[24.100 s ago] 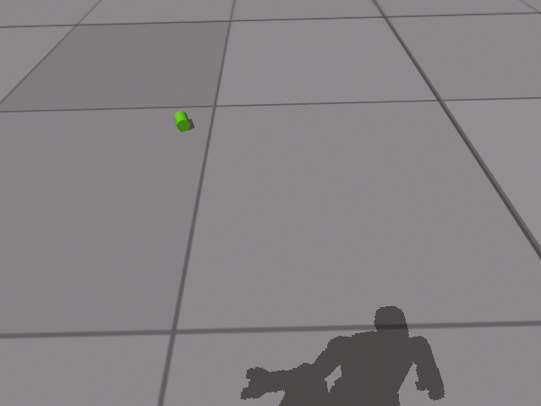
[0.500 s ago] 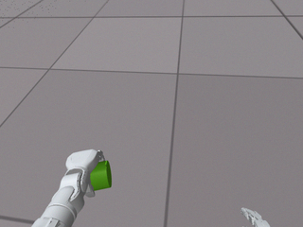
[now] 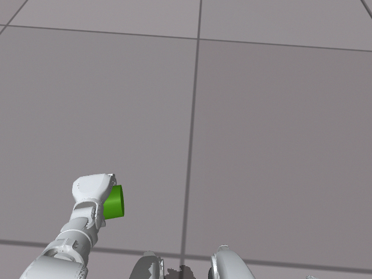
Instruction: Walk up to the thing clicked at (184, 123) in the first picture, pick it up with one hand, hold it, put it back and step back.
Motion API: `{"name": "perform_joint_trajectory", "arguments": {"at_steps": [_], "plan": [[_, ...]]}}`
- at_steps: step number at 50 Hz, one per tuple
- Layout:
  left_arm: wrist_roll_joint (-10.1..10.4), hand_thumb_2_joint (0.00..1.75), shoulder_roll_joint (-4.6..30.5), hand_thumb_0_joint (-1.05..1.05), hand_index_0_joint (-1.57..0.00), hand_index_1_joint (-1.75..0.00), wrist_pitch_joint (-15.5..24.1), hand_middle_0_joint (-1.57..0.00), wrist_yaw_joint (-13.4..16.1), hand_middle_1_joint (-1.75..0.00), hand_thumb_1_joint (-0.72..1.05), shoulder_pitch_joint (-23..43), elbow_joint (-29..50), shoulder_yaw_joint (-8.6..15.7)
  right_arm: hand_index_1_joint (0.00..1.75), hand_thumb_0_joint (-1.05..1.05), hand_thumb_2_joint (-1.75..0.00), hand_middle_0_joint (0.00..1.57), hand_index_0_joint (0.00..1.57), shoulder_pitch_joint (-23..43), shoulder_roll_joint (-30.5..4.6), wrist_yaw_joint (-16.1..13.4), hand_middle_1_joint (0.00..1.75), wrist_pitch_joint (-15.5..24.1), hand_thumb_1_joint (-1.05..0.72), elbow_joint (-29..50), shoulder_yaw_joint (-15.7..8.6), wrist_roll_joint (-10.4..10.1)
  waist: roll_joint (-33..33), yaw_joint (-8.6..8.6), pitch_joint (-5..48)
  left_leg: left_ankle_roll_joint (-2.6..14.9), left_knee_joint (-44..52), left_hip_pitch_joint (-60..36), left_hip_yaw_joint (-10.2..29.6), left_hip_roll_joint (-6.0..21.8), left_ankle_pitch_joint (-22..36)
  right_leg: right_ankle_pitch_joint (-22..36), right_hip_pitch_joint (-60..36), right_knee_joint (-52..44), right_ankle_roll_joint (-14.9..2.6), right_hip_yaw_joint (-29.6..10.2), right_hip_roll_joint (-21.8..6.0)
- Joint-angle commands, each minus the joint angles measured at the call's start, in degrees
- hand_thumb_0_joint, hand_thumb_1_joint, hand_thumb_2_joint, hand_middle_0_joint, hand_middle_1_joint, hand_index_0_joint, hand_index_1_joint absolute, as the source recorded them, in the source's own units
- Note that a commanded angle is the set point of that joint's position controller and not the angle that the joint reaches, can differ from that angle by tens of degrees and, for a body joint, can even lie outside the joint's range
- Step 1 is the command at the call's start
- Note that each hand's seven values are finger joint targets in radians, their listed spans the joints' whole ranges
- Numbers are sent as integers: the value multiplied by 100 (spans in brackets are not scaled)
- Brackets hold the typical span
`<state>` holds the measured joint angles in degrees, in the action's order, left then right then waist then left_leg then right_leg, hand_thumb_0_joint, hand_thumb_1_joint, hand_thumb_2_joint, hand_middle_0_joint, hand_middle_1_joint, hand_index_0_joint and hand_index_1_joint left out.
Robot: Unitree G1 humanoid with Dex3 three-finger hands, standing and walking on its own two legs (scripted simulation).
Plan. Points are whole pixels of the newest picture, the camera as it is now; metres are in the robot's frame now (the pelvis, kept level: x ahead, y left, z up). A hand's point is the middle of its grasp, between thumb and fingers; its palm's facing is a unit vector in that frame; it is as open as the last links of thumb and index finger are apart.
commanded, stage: crouch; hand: left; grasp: from above
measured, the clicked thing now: (101, 203) +0.34 +0.22 -0.16
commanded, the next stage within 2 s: lower in 1.34 s
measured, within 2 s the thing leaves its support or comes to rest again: neither
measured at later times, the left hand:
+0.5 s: hand (120, 209) +0.37 +0.22 -0.36, palm faces -0.46 -0.06 -0.88, open 10.8 cm
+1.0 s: hand (126, 208) +0.40 +0.22 -0.46, palm faces -0.45 -0.06 -0.89, open 10.8 cm
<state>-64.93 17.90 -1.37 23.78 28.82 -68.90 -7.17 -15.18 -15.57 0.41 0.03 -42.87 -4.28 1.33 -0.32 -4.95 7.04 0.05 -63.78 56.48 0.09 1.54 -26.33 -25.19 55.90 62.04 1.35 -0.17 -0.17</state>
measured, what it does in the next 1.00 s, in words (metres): lowers itself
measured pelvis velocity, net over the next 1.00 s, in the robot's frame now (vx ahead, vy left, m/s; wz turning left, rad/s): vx -0.04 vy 0.00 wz -0.05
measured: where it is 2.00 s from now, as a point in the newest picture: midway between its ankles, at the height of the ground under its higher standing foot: outside the picture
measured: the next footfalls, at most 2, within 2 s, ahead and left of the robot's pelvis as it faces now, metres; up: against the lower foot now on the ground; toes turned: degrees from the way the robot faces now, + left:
none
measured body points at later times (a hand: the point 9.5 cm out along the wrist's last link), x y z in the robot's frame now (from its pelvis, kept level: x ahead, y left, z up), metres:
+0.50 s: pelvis -0.03 +0.00 -0.20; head +0.17 +0.02 +0.20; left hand +0.39 +0.22 -0.31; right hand +0.02 -0.26 -0.33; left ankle +0.04 +0.12 -0.65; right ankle +0.04 -0.13 -0.65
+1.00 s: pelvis -0.04 +0.00 -0.28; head +0.19 +0.02 +0.10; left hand +0.42 +0.22 -0.41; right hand +0.00 -0.28 -0.41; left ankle +0.03 +0.12 -0.65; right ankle +0.04 -0.13 -0.65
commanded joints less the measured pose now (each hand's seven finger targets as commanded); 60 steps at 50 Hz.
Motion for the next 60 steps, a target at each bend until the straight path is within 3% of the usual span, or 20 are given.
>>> {"name": "perform_joint_trajectory", "arguments": {"at_steps": [1,4,8,12,17,20,21,23,25,31,33,39,42,44,47,48,49,51,57,60], "plan": [[-25,79,1409,0,-119,-54,-64,-121,651,-52,84,2647,845,479,30,0,-89,20,20,-430,-887,-105,30,223,-87,358,-257,82,-671,-108,2954,-4,-423,-404,-43,-180,858,830,355,438,-356,177,145],[113,82,1377,0,-122,-55,-185,-124,702,-52,88,2790,730,497,30,0,-89,20,20,-389,-893,-122,30,268,-87,300,-240,142,-789,-188,3371,10,-900,142,42,-153,787,777,870,986,-366,223,149],[276,84,1704,0,-120,-58,-288,-123,582,-55,85,2674,465,743,30,0,-89,20,20,-366,-921,-120,30,294,-87,271,-229,209,-790,-157,3683,17,-1365,747,113,-153,469,473,1387,1544,-388,262,98],[274,82,1696,0,-118,-56,-185,-120,431,-53,81,2968,431,736,30,0,-89,20,20,-364,-888,-111,30,341,-87,232,-208,246,-686,-338,3699,71,-1901,1497,123,-178,-172,-12,1990,1984,-369,305,91],[194,80,2026,0,-113,-55,100,-114,402,-53,75,3499,618,846,30,0,-89,20,20,-421,-950,-78,30,431,-87,173,-157,296,-761,-536,3814,86,-2436,1997,260,-184,-772,-589,2937,2497,-350,390,42],[104,81,2101,0,-112,-56,198,-114,475,-54,74,3576,618,874,30,0,-89,20,20,-498,-995,-45,30,507,-88,92,-121,331,-870,-537,4178,66,-2791,1950,245,-192,-497,-343,3167,2807,-347,425,42],[86,82,1910,0,-112,-58,200,-114,490,-57,74,3444,520,810,30,0,-89,20,20,-499,-957,-11,30,549,-88,75,-60,365,-1022,-593,4251,47,-2935,1981,229,-203,-227,-97,3194,2965,-350,405,11],[36,86,2250,0,-113,-60,225,-115,570,-57,74,3550,619,1018,30,0,-90,20,20,-568,-1013,40,30,587,-88,34,-78,403,-1005,-539,4583,64,-3245,1922,201,-197,209,280,3213,3175,-333,416,17],[-10,90,2115,0,-113,-60,247,-116,590,-56,73,3534,678,953,30,0,-90,20,20,-591,-987,92,30,614,-89,7,-63,442,-1250,-565,4646,43,-3442,1956,177,-207,486,474,3412,3390,-348,410,26],[-133,92,2421,0,-116,-60,226,-119,693,-56,77,3868,533,1181,30,0,-90,20,20,-592,-995,236,30,620,-89,-14,-75,532,-1362,-614,4404,48,-3854,2407,133,-185,238,326,3748,3732,-342,447,19],[-116,90,2199,0,-116,-60,176,-119,688,-56,76,3572,101,1113,30,0,-90,20,20,-536,-1015,286,30,628,-89,10,-46,538,-1288,-629,4374,55,-4005,2585,127,-185,337,441,3795,3888,-337,466,31],[-91,88,2408,0,-114,-58,235,-118,609,-54,75,3954,208,1225,30,0,-90,20,20,-611,-1060,405,30,630,-89,-23,-51,569,-1364,-691,4252,60,-4321,2910,159,-173,237,356,4070,4218,-339,520,64],[-95,89,2349,0,-114,-60,257,-117,546,-57,75,3845,-184,1130,30,0,-90,20,20,-566,-1078,468,30,643,-89,16,-19,575,-1208,-754,4158,114,-4556,3265,94,-182,130,350,4035,4308,-307,500,97],[-84,88,2651,0,-114,-60,334,-117,557,-57,75,4122,138,1284,30,0,-90,20,20,-641,-1112,490,30,640,-89,-43,-33,590,-1153,-738,4287,135,-4694,3380,78,-177,115,381,3990,4365,-282,492,109],[-136,87,2715,0,-114,-59,411,-117,564,-56,76,4189,27,1312,30,0,-90,20,20,-643,-1133,546,30,644,-89,-69,-31,613,-1329,-738,4134,107,-4754,3468,98,-164,-37,171,4247,4528,-318,529,112],[-169,86,2582,0,-114,-59,386,-117,556,-56,75,4006,-306,1204,30,0,-90,20,20,-571,-1115,562,30,643,-89,-38,-16,606,-1225,-744,4069,123,-4809,3545,90,-161,-115,101,4315,4558,-320,549,141],[-171,85,2664,0,-113,-59,443,-115,564,-56,74,4287,-10,1247,30,0,-90,20,20,-611,-1123,573,30,642,-89,-68,-27,621,-1262,-800,4148,130,-4875,3604,74,-160,-118,123,4293,4578,-310,534,138],[-177,85,2847,0,-114,-59,445,-117,624,-56,75,4270,-159,1351,30,0,-90,20,20,-570,-1154,578,30,648,-89,-51,-7,617,-1385,-717,4242,115,-4908,3600,89,-164,-143,62,4413,4715,-331,555,146],[-295,84,2869,0,-114,-58,451,-117,721,-54,75,4555,-464,1358,30,0,-90,20,20,-646,-1208,633,30,685,-89,-116,57,668,-1462,-893,4002,107,-5054,3745,149,-164,-389,-167,4886,4927,-348,633,128],[-293,86,3035,0,-113,-57,462,-117,784,-53,73,4517,-631,1459,30,0,-90,20,20,-643,-1262,642,30,705,-89,-182,86,678,-1536,-833,3987,100,-5154,3895,129,-175,-462,-234,4967,5041,-349,639,123]]}}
